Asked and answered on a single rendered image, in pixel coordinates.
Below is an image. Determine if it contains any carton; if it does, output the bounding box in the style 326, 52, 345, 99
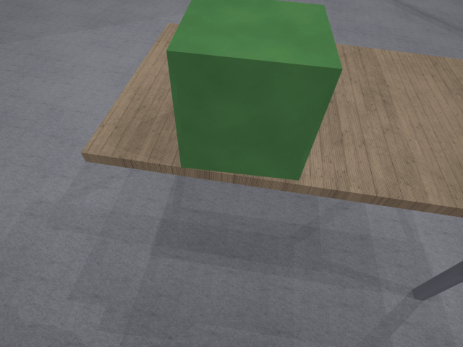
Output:
166, 0, 342, 181

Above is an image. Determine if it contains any table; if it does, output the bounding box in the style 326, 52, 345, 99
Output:
81, 23, 463, 301

